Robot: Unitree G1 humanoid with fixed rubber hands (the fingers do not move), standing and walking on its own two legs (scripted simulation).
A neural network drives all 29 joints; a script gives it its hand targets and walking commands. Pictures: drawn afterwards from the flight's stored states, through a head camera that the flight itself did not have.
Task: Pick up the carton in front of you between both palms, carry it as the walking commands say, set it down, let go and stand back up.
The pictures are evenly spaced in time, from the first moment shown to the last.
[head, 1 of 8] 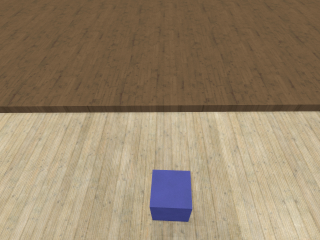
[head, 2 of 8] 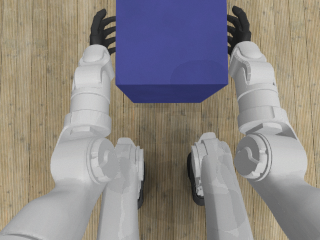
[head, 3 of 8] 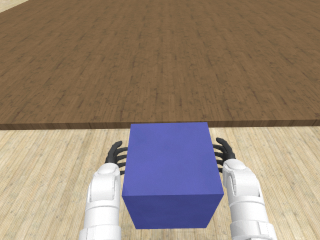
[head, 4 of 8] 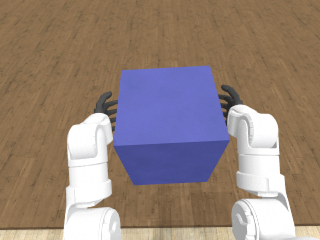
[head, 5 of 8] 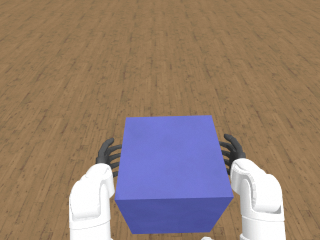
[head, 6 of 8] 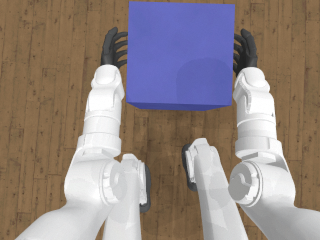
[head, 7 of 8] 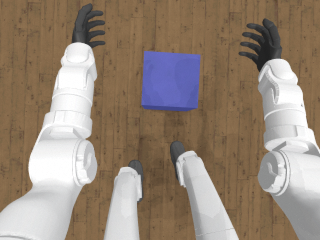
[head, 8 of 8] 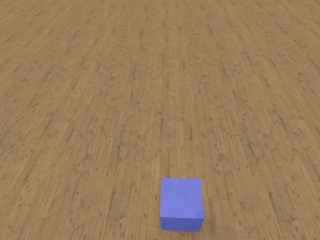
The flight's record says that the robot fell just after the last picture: no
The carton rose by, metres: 0.84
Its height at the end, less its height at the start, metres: +0.08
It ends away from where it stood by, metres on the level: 2.46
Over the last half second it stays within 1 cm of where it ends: yes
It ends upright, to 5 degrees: yes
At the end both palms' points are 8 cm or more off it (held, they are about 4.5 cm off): yes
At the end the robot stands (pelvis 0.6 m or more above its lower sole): yes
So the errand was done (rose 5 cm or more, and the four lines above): yes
